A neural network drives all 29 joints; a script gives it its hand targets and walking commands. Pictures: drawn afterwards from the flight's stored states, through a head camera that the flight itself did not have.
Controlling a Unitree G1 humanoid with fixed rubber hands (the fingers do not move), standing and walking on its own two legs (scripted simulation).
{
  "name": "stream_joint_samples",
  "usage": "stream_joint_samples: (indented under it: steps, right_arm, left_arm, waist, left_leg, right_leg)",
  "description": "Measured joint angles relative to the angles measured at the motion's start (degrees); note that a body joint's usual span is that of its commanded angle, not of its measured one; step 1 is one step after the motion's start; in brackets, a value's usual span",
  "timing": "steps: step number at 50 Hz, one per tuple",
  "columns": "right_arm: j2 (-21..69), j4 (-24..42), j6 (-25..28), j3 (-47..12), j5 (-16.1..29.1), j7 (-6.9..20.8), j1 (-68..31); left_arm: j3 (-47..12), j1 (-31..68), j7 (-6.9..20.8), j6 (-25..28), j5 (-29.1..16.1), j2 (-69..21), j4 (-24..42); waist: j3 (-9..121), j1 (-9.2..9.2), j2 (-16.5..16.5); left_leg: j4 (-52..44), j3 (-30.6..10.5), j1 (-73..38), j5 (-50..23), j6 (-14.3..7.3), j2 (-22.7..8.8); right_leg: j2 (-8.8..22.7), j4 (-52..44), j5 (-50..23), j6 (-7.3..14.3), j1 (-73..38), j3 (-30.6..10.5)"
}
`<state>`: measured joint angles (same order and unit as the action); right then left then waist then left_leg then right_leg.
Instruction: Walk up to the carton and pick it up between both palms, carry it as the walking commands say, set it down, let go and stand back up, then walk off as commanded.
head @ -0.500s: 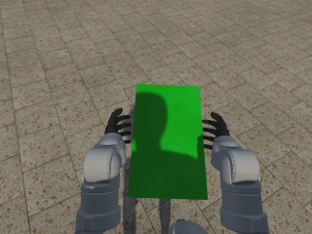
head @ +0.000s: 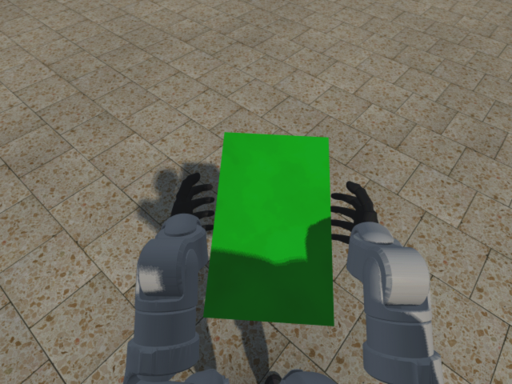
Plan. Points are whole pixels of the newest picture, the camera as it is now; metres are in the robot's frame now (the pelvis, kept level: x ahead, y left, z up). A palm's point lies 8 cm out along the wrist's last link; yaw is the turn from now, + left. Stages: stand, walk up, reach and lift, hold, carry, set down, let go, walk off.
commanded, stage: carry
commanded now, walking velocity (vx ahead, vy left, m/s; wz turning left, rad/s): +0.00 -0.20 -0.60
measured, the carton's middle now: (270, 233) +0.35 -0.01 +0.00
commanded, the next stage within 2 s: none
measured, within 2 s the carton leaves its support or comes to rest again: neither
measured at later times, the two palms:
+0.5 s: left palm (380, 261) +0.25 -0.14 +0.09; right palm out of the picture +0.16 -0.37 +0.08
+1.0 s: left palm (505, 326) +0.16 -0.24 +0.13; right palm out of the picture +0.06 -0.47 +0.13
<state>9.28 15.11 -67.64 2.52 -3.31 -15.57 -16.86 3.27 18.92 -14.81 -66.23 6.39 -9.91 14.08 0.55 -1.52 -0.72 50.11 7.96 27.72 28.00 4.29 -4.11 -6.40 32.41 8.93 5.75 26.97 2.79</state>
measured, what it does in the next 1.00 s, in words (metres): steps to the right, turning right: left foot, then right foot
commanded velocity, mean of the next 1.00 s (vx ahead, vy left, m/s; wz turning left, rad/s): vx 0.00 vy -0.10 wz -0.31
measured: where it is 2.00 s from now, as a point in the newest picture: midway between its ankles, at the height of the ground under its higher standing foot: outside the picture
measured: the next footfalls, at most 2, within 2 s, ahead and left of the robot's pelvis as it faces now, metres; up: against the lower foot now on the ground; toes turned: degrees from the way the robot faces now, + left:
left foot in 0.04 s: +0.06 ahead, +0.07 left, +0.00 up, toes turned +7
right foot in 0.38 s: +0.00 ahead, -0.29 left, +0.00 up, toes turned -22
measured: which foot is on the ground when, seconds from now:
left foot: up 0.00-0.02, down 0.04-0.38, up 0.40-0.70, down 0.72-1.00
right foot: down 0.00-0.06, up 0.08-0.36, down 0.38-0.74, up 0.76-0.98, down 1.00-1.00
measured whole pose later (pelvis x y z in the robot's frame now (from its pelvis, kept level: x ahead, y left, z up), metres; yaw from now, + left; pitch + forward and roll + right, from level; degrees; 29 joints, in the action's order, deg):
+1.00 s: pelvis -0.16 -0.24 +0.01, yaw -25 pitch +2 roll -1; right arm 9.8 12.3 -70.4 3.3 -7.6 -14.0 -18.7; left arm 2.4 19.3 -15.3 -70.5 6.4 -10.0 13.5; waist 5.2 1.3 -0.4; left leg 36.5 8.5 20.8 16.6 1.5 -8.4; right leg 2.2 30.5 12.1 -1.2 19.4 4.6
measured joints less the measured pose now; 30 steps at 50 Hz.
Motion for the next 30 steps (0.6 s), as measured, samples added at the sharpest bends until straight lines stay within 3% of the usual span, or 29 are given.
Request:
stream_joint_samples:
  steps: [2,3,4,6,8,10,15,19,20,22,23,26,30]
  right_arm:
    - [0.0,-0.3,0.1,-0.1,-0.3,0.3,0.0]
    - [0.0,-0.8,0.3,-0.4,-0.6,0.5,0.2]
    - [0.0,-1.3,0.1,-0.6,-0.9,0.8,0.1]
    - [-0.1,-1.4,-0.2,-0.2,-1.5,1.1,0.3]
    - [-0.2,-1.0,-0.5,0.1,-2.0,1.5,1.0]
    - [-0.3,-0.2,-0.8,0.1,-2.1,1.6,1.3]
    - [0.0,1.3,-1.2,-0.2,-2.5,1.3,0.2]
    - [0.2,0.8,-2.0,-0.1,-3.1,1.1,-0.5]
    - [0.2,0.6,-2.1,0.5,-3.2,1.0,-0.7]
    - [0.1,-0.3,-1.9,1.2,-3.0,0.8,-0.6]
    - [0.1,-0.8,-2.0,1.3,-2.8,0.6,-0.4]
    - [-0.2,-0.5,-2.3,0.3,-1.4,0.2,0.6]
    - [-0.2,0.6,-1.5,-0.9,-0.4,0.3,0.8]
  left_arm:
    - [-0.4,-0.4,-0.2,-0.5,-0.1,0.1,0.9]
    - [-0.5,-0.8,-0.3,-0.9,-0.2,0.3,1.3]
    - [-0.7,-1.5,-0.3,-1.2,-0.3,0.5,1.7]
    - [-1.5,-2.5,-0.3,-1.8,-1.0,0.7,2.2]
    - [-2.3,-2.9,0.0,-2.4,-1.6,0.9,2.6]
    - [-2.6,-2.9,0.1,-2.6,-1.7,0.9,2.8]
    - [-2.2,-1.7,-0.5,-2.7,-1.4,0.6,4.3]
    - [-1.6,-0.8,-0.5,-3.2,-1.2,0.3,3.2]
    - [-1.7,-0.4,-0.5,-3.0,-1.1,0.1,2.3]
    - [-1.9,-0.3,-0.1,-2.4,-1.0,0.1,0.4]
    - [-1.8,-0.5,0.0,-2.4,-1.0,0.1,-0.3]
    - [-1.3,-1.1,0.5,-2.1,-0.5,0.3,-1.2]
    - [-0.6,-1.4,0.7,-1.0,0.4,0.4,-0.2]
  waist:
    - [1.3,0.54,-1.5]
    - [1.7,0.77,-3.1]
    - [2.1,1.07,-3.3]
    - [2.0,2.07,-1.6]
    - [1.9,2.79,-0.6]
    - [1.8,3.15,0.1]
    - [1.4,2.97,1.6]
    - [2.2,2.64,2.2]
    - [2.3,2.55,2.9]
    - [1.9,1.99,3.2]
    - [1.2,1.42,3.3]
    - [-0.6,-0.50,2.7]
    - [-0.6,-1.54,1.2]
  left_leg:
    - [-9.1,0.4,-3.5,-2.8,-2.4,1.1]
    - [-12.2,1.1,-4.7,-8.3,-4.4,1.2]
    - [-13.2,1.6,-5.1,-10.8,-5.9,0.3]
    - [-14.1,2.6,-6.2,-11.4,-6.3,-2.5]
    - [-16.2,3.4,-7.8,-11.9,-5.3,-4.5]
    - [-17.7,4.1,-9.0,-12.9,-4.0,-6.5]
    - [-16.2,5.6,-8.7,-13.3,-0.5,-12.2]
    - [-11.2,5.6,-6.5,-11.9,3.3,-16.8]
    - [-8.2,4.3,-5.0,-10.1,3.5,-17.7]
    - [1.8,-0.3,-0.7,2.4,3.7,-14.5]
    - [6.8,-1.7,1.2,5.4,3.6,-12.3]
    - [14.2,-1.7,3.9,3.0,2.6,-6.9]
    - [8.3,-0.3,2.0,-0.1,0.5,-1.7]
  right_leg:
    - [-1.6,-1.6,-1.4,0.5,0.0,-0.7]
    - [-1.8,-1.9,-1.8,-0.6,-0.1,-1.4]
    - [-2.0,1.8,3.2,-2.8,1.3,-0.7]
    - [-1.1,16.5,11.5,-5.5,5.6,1.7]
    - [1.7,26.3,12.4,-6.4,7.9,1.7]
    - [4.8,27.4,11.9,-7.2,7.8,0.7]
    - [9.5,16.6,12.9,-8.1,3.1,1.0]
    - [9.4,2.7,8.9,-7.8,-4.3,3.4]
    - [8.5,0.9,2.5,-7.6,-4.5,3.6]
    - [7.9,4.6,5.3,-7.4,-1.8,2.7]
    - [7.6,6.0,5.9,-6.4,-0.7,2.1]
    - [6.2,5.0,3.7,-3.6,-0.1,1.0]
    - [3.4,1.2,0.6,-1.6,-0.4,0.4]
